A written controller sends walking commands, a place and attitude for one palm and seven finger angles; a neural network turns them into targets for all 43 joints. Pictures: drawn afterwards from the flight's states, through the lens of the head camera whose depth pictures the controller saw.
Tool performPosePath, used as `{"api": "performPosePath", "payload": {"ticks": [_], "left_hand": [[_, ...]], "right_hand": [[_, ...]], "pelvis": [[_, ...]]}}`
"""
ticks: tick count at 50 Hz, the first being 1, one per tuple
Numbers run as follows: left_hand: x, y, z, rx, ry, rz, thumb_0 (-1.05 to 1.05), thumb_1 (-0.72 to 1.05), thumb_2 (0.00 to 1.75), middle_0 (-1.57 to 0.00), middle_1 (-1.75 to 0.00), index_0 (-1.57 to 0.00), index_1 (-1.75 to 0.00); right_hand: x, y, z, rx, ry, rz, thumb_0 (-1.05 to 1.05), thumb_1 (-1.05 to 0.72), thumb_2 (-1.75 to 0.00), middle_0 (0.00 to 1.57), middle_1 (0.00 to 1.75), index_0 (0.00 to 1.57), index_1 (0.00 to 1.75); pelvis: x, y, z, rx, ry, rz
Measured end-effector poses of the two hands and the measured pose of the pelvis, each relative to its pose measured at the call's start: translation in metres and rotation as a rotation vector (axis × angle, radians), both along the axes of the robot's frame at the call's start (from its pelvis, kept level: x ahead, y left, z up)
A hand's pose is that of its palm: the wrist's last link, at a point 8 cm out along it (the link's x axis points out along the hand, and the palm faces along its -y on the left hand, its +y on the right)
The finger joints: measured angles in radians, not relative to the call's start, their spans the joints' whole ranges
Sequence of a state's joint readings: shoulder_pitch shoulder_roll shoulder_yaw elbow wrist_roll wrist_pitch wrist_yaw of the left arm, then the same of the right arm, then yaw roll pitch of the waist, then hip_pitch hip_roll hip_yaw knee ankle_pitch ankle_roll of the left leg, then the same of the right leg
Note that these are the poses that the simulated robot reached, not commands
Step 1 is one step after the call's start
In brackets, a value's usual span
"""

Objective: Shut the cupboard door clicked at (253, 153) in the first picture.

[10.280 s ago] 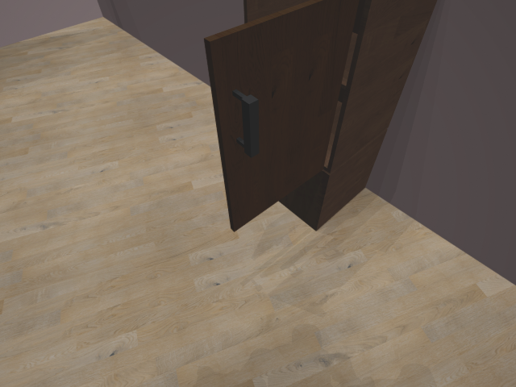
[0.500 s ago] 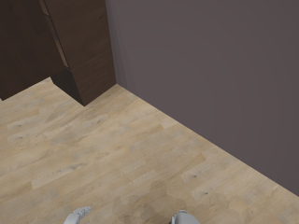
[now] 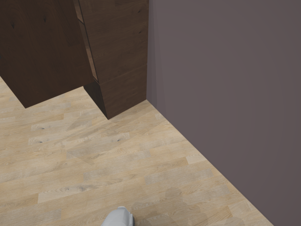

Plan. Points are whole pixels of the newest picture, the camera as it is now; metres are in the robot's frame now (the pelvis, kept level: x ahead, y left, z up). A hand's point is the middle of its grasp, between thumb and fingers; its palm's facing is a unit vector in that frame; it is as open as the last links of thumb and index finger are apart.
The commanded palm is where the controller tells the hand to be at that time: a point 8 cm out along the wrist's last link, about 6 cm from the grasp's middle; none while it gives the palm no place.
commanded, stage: walk to a spot facing it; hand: left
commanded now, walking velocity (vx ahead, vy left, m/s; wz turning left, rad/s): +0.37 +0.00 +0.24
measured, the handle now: out of the picture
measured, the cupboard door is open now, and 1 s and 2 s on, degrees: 88 88 88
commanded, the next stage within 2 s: turn to face it in 0.20 s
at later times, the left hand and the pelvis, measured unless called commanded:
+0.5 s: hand (90, 177) +0.28 +0.23 -0.16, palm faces +0.08 -0.98 -0.18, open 7.3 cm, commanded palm none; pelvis +0.20 +0.04 +0.01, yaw +4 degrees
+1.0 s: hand (84, 182) +0.26 +0.25 -0.18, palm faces +0.40 -0.89 -0.22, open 7.3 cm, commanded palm none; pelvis +0.27 +0.04 +0.00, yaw +22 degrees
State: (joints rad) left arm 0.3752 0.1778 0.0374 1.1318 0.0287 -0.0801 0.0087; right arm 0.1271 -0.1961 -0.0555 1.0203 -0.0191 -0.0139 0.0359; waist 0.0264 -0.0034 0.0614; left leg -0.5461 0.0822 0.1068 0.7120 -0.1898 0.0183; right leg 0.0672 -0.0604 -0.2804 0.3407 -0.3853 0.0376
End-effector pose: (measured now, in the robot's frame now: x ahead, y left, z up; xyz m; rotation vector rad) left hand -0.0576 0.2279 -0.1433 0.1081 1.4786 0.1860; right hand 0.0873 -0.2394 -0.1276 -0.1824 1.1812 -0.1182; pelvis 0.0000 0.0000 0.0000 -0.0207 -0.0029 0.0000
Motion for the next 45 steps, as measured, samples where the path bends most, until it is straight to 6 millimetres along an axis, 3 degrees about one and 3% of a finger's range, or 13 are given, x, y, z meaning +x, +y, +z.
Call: {"api": "performPosePath", "payload": {"ticks": [4,7,12,17,25,31,33,36,41,45], "left_hand": [[0.002,0.005,-0.019,-0.055,0.119,0.054,0.0,0.92,0.9,-0.2,-0.3,-0.2,-0.3],[0.034,0.014,-0.022,-0.074,0.12,0.06,0.01,0.91,0.9,-0.2,-0.3,-0.2,-0.3],[0.132,0.032,-0.011,-0.062,-0.053,0.042,0.01,0.91,0.9,-0.2,-0.3,-0.2,-0.3],[0.22,0.046,0.003,-0.032,-0.172,0.004,0.01,0.93,0.9,-0.2,-0.3,-0.2,-0.3],[0.323,0.05,0.012,0.013,-0.266,-0.031,0.01,0.92,0.9,-0.19,-0.3,-0.2,-0.3],[0.383,0.033,0.012,0.043,-0.332,-0.031,0.01,0.91,0.9,-0.19,-0.3,-0.2,-0.3],[0.393,0.027,0.013,0.055,-0.357,-0.023,0.01,0.91,0.9,-0.2,-0.3,-0.2,-0.3],[0.39,0.021,0.017,0.064,-0.366,0.018,0.0,0.91,0.9,-0.2,-0.3,-0.2,-0.3],[0.365,0.025,0.02,0.081,-0.339,0.138,-0.01,0.92,0.9,-0.2,-0.3,-0.21,-0.3],[0.338,0.041,0.016,0.097,-0.303,0.209,-0.01,0.93,0.9,-0.2,-0.3,-0.21,-0.3]], "right_hand": [[0.086,0.021,-0.002,-0.038,-0.11,0.068,0.0,-0.92,-0.9,0.2,0.29,0.2,0.3],[0.114,0.035,0.001,-0.053,-0.134,0.071,0.0,-0.92,-0.9,0.2,0.29,0.2,0.3],[0.114,0.055,0.01,-0.046,-0.036,0.05,-0.01,-0.92,-0.9,0.2,0.29,0.2,0.3],[0.102,0.054,0.014,-0.053,0.056,-0.024,-0.01,-0.95,-0.9,0.2,0.29,0.21,0.3],[0.08,0.065,0.005,0.007,0.279,-0.063,0.0,-0.93,-0.9,0.2,0.29,0.2,0.3],[0.096,0.052,-0.015,0.043,0.389,-0.067,0.0,-0.91,-0.9,0.2,0.29,0.21,0.3],[0.114,0.043,-0.021,0.043,0.394,-0.052,0.0,-0.91,-0.9,0.2,0.29,0.21,0.3],[0.156,0.029,-0.022,0.021,0.354,0.006,0.0,-0.91,-0.9,0.2,0.29,0.2,0.3],[0.245,0.017,-0.01,-0.028,0.215,0.12,0.0,-0.91,-0.9,0.2,0.29,0.2,0.3],[0.314,0.026,0.003,-0.066,0.097,0.224,0.0,-0.91,-0.9,0.2,0.29,0.2,0.3]], "pelvis": [[0.048,0.022,-0.018,0.0,-0.005,0.015],[0.073,0.034,-0.017,0.001,-0.014,0.023],[0.109,0.045,0.002,-0.001,-0.016,0.032],[0.147,0.051,0.013,0.002,-0.018,0.022],[0.203,0.04,0.012,0.011,-0.006,0.075],[0.241,0.022,-0.002,0.03,0.017,0.125],[0.247,0.017,-0.005,0.022,0.016,0.146],[0.252,0.014,-0.001,0.021,0.003,0.194],[0.262,0.013,0.005,0.026,0.002,0.266],[0.267,0.02,0.006,0.024,0.003,0.326]]}}
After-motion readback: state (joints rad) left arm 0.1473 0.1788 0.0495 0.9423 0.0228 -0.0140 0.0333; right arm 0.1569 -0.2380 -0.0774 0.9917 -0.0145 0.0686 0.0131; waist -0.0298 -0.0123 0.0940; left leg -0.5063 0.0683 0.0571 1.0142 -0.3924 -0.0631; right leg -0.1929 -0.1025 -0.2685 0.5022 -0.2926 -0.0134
